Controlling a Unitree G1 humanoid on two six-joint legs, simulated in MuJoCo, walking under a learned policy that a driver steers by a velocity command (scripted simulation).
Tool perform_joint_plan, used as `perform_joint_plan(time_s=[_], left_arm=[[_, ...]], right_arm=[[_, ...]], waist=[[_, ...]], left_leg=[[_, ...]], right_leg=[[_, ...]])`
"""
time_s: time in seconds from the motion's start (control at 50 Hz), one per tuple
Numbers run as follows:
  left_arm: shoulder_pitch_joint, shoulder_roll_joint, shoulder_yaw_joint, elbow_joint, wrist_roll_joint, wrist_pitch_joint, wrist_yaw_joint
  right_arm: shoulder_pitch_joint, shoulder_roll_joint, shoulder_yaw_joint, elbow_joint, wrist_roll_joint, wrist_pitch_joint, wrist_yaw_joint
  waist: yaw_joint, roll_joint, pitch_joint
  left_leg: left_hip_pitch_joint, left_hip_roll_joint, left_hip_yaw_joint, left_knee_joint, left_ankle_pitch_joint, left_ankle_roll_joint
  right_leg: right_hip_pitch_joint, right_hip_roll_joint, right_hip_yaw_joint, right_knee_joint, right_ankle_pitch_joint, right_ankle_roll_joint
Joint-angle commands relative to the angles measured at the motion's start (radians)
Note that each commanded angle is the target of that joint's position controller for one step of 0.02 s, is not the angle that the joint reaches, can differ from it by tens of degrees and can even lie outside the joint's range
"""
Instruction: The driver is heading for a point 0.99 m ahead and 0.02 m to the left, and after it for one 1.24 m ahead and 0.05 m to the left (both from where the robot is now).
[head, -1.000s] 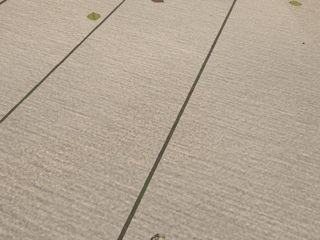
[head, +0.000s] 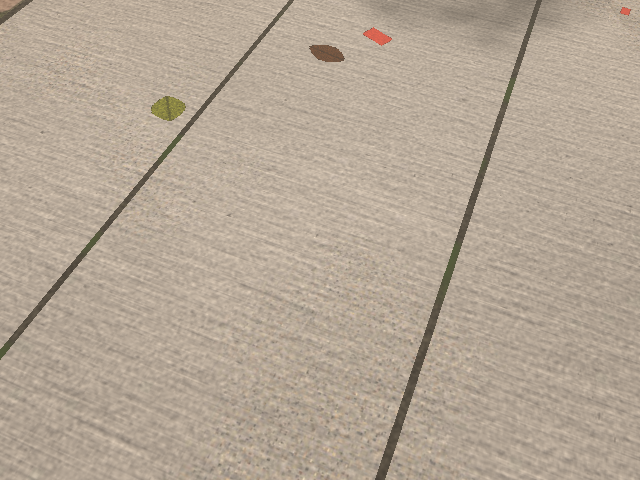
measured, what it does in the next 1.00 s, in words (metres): walks ahead: right foot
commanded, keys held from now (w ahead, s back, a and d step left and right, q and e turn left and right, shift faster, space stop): shift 0.70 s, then w+shift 0.30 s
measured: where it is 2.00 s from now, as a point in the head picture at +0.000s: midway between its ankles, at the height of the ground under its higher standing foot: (299, 314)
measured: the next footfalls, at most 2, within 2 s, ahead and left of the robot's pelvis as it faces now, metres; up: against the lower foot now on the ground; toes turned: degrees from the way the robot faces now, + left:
right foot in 0.24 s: +0.10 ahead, -0.15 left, +0.00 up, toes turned +1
left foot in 1.04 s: +0.28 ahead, +0.15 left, +0.00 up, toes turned +5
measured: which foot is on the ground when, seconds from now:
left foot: down 0.00-0.78, up 0.80-1.00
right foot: up 0.00-0.22, down 0.24-1.00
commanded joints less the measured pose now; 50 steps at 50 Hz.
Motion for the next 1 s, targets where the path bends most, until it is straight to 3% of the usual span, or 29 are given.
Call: perform_joint_plan(time_s=[0.02, 0.06, 0.12, 0.18, 0.22, 0.24, 0.26, 0.28, 0.32, 0.36, 0.42, 0.54, 0.7, 0.72, 0.74, 0.76, 0.78, 0.8, 0.82, 0.84, 0.86, 0.9, 0.94, 0.98, 1.0], left_arm=[[0.101, 0.092, 0.028, -0.014, 0.007, 0.049, 0.027], [0.111, 0.058, 0.024, -0.002, 0.011, 0.060, 0.041], [0.067, 0.052, 0.025, 0.001, 0.012, 0.067, 0.048], [0.044, 0.056, 0.030, 0.013, 0.016, 0.070, 0.042], [0.051, 0.043, 0.027, 0.030, 0.028, 0.063, 0.035], [0.048, 0.049, 0.025, 0.030, 0.038, 0.059, 0.033], [0.046, 0.082, 0.028, 0.027, 0.036, 0.055, 0.034], [0.033, 0.123, 0.039, 0.044, 0.021, 0.048, 0.031], [-0.003, 0.064, 0.024, 0.046, 0.023, 0.021, 0.030], [-0.029, 0.064, 0.024, 0.045, 0.021, 0.004, 0.029], [0.014, 0.066, 0.024, 0.063, 0.012, -0.005, 0.032], [0.051, 0.056, 0.019, 0.086, 0.010, -0.001, 0.031], [0.055, 0.035, 0.016, 0.104, 0.010, 0.011, 0.031], [0.098, 0.024, 0.015, 0.125, 0.007, 0.014, 0.031], [0.107, 0.051, 0.025, 0.124, -0.004, 0.017, 0.032], [0.121, 0.073, 0.033, 0.113, -0.013, 0.012, 0.032], [0.168, 0.109, 0.043, 0.115, -0.020, -0.005, 0.032], [0.200, 0.143, 0.055, 0.118, -0.029, -0.025, 0.032], [0.168, 0.164, 0.068, 0.115, -0.023, -0.044, 0.033], [0.181, 0.130, 0.064, 0.108, -0.010, -0.057, 0.029], [0.174, 0.104, 0.058, 0.097, -0.008, -0.067, 0.023], [0.131, 0.092, 0.055, 0.067, -0.023, -0.068, 0.010], [0.108, 0.116, 0.061, 0.047, -0.021, -0.060, 0.004], [0.102, 0.136, 0.066, 0.037, -0.027, -0.056, -0.001], [0.097, 0.143, 0.066, 0.031, -0.024, -0.058, -0.002]], right_arm=[[0.000, -0.118, -0.022, -0.042, -0.010, 0.008, -0.007], [0.001, -0.121, -0.027, -0.029, -0.022, 0.012, -0.016], [0.020, -0.130, -0.031, -0.012, -0.006, 0.021, -0.036], [-0.001, -0.140, -0.035, -0.006, 0.009, 0.041, -0.050], [0.020, -0.116, -0.030, 0.010, 0.018, 0.052, -0.056], [0.052, -0.101, -0.026, 0.025, 0.017, 0.053, -0.056], [0.067, -0.105, -0.029, 0.027, 0.014, 0.053, -0.054], [0.077, -0.107, -0.037, 0.021, 0.017, 0.057, -0.059], [0.069, -0.092, -0.036, 0.027, 0.011, 0.058, -0.066], [0.092, -0.087, -0.037, 0.045, 0.005, 0.064, -0.069], [0.082, -0.085, -0.039, 0.058, 0.010, 0.063, -0.065], [0.078, -0.085, -0.042, 0.082, 0.018, 0.066, -0.063], [0.077, -0.087, -0.045, 0.120, 0.023, 0.081, -0.074], [0.108, -0.073, -0.043, 0.144, 0.025, 0.084, -0.075], [0.117, -0.095, -0.054, 0.151, 0.038, 0.086, -0.075], [0.092, -0.112, -0.059, 0.139, 0.045, 0.077, -0.072], [0.019, -0.104, -0.057, 0.100, 0.056, 0.056, -0.067], [-0.076, -0.079, -0.049, 0.058, 0.068, 0.028, -0.057], [-0.107, -0.067, -0.048, 0.042, 0.074, 0.005, -0.047], [-0.116, -0.095, -0.058, 0.042, 0.065, -0.009, -0.040], [-0.097, -0.093, -0.061, 0.043, 0.066, -0.019, -0.034], [-0.079, -0.073, -0.054, 0.045, 0.068, -0.031, -0.023], [-0.074, -0.052, -0.051, 0.051, 0.060, -0.034, -0.014], [0.022, -0.055, -0.055, 0.088, 0.059, -0.023, -0.010], [0.111, -0.078, -0.068, 0.115, 0.062, -0.015, -0.017]], waist=[[0.019, 0.084, -0.180], [0.030, 0.124, -0.186], [0.012, 0.124, -0.210], [0.020, 0.130, -0.156], [0.029, 0.113, -0.110], [0.026, 0.087, -0.088], [0.004, 0.042, -0.059], [-0.029, -0.069, -0.023], [-0.038, -0.096, -0.035], [-0.048, -0.079, -0.037], [-0.026, -0.015, -0.050], [-0.010, 0.013, -0.092], [-0.011, 0.013, -0.077], [-0.005, 0.007, -0.116], [-0.006, -0.013, -0.071], [0.009, -0.017, 0.002], [0.044, -0.059, 0.065], [0.073, -0.126, 0.122], [0.064, -0.191, 0.152], [0.070, -0.143, 0.127], [0.053, -0.110, 0.109], [0.030, -0.103, 0.082], [0.019, -0.126, 0.059], [-0.029, -0.115, 0.048], [-0.075, -0.102, 0.023]], left_leg=[[0.184, 0.280, -0.338, -0.224, 0.136, 0.157], [0.141, 0.240, -0.272, -0.252, 0.087, 0.146], [0.150, 0.238, -0.261, -0.281, -0.102, 0.150], [0.084, 0.220, -0.261, -0.325, -0.404, 0.122], [0.038, 0.187, -0.238, -0.325, -0.521, 0.074], [0.032, 0.166, -0.223, -0.310, -0.551, 0.037], [0.039, 0.131, -0.188, -0.265, -0.515, 0.010], [0.106, 0.071, -0.105, -0.227, -0.424, -0.009], [0.257, 0.060, -0.076, -0.141, -0.261, -0.011], [0.290, 0.062, -0.068, -0.121, -0.193, 0.000], [0.265, 0.069, -0.076, -0.118, -0.145, 0.015], [0.303, 0.070, -0.070, -0.077, 0.032, 0.015], [0.314, 0.074, -0.074, -0.067, 0.068, 0.015], [0.326, 0.048, -0.048, -0.062, -0.164, 0.017], [0.270, 0.023, -0.032, -0.039, -0.484, 0.024], [0.155, 0.032, -0.056, -0.033, -0.668, 0.031], [0.024, 0.039, -0.051, 0.006, -0.657, 0.023], [-0.124, 0.045, -0.006, 0.100, -0.477, 0.004], [-0.211, 0.069, 0.003, 0.219, -0.320, 0.009], [-0.292, 0.108, -0.035, 0.325, -0.343, 0.017], [-0.352, 0.129, -0.048, 0.386, -0.343, 0.022], [-0.280, 0.153, -0.029, 0.268, -0.314, 0.019], [-0.052, 0.107, 0.055, 0.155, -0.264, -0.004], [0.198, 0.057, 0.131, 0.102, -0.202, -0.021], [0.335, 0.026, 0.153, 0.100, -0.201, -0.017]], right_leg=[[-0.070, -0.095, 0.029, -0.038, 0.081, 0.011], [0.005, -0.083, 0.002, -0.176, 0.097, 0.012], [0.057, -0.081, -0.008, -0.339, 0.154, 0.007], [0.118, -0.066, -0.037, -0.472, 0.264, -0.009], [0.174, -0.058, -0.055, -0.593, 0.332, -0.036], [0.181, -0.091, -0.024, -0.654, 0.353, -0.056], [0.147, -0.133, 0.011, -0.690, 0.304, -0.081], [0.012, -0.124, 0.025, -0.721, 0.145, -0.100], [-0.092, -0.126, 0.036, -0.790, 0.090, -0.073], [-0.091, -0.115, 0.027, -0.785, 0.147, -0.047], [-0.018, -0.101, 0.006, -0.744, 0.261, -0.046], [0.042, -0.090, -0.010, -0.709, 0.395, -0.049], [0.063, -0.075, -0.027, -0.710, 0.426, -0.046], [0.079, -0.062, -0.040, -0.728, 0.218, -0.058], [0.046, -0.065, -0.019, -0.735, -0.036, -0.094], [0.023, -0.102, 0.045, -0.772, -0.240, -0.136], [0.066, -0.189, 0.177, -0.857, -0.349, -0.193], [0.153, -0.308, 0.325, -0.980, -0.347, -0.246], [0.216, -0.413, 0.443, -1.032, -0.257, -0.283], [0.283, -0.436, 0.462, -1.033, -0.180, -0.289], [0.340, -0.425, 0.432, -1.016, -0.125, -0.273], [0.325, -0.361, 0.288, -1.007, -0.017, -0.216], [0.187, -0.284, 0.154, -0.999, 0.050, -0.189], [0.025, -0.254, 0.076, -0.955, 0.064, -0.193], [-0.040, -0.240, 0.049, -0.892, 0.160, -0.188]])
